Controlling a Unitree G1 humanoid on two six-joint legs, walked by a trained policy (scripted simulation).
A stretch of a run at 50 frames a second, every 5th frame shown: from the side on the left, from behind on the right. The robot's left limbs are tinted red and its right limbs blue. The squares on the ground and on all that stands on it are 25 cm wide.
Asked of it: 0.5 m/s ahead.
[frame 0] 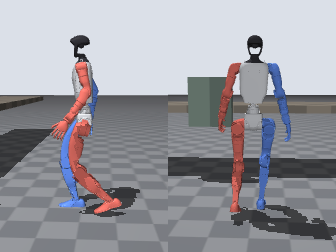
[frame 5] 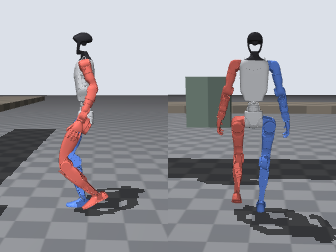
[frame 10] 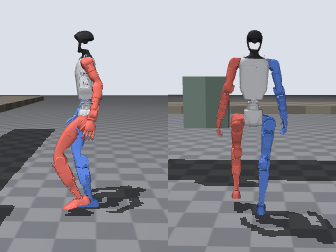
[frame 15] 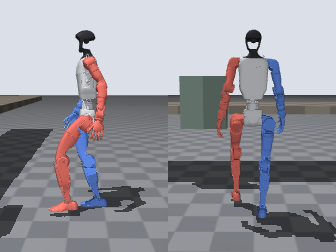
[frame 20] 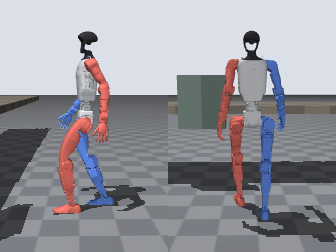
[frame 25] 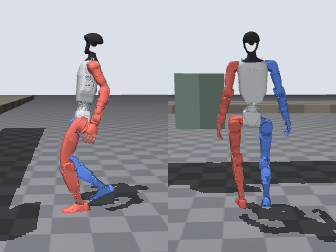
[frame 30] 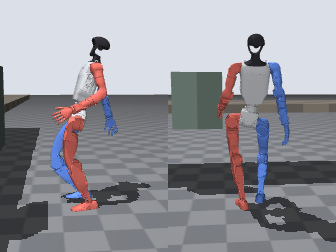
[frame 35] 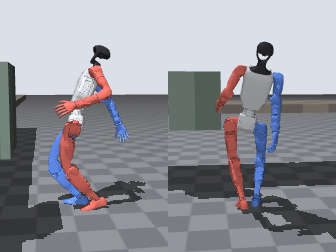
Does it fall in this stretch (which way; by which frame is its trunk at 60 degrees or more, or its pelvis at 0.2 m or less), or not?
no
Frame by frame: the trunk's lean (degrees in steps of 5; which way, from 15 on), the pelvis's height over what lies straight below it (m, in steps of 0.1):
0: 5, 0.8
5: 5, 0.8
10: 0, 0.8
15: 0, 0.8
20: 0, 0.8
25: 10, 0.7
30: 20 backward, 0.7
35: 30 backward and to its right, 0.7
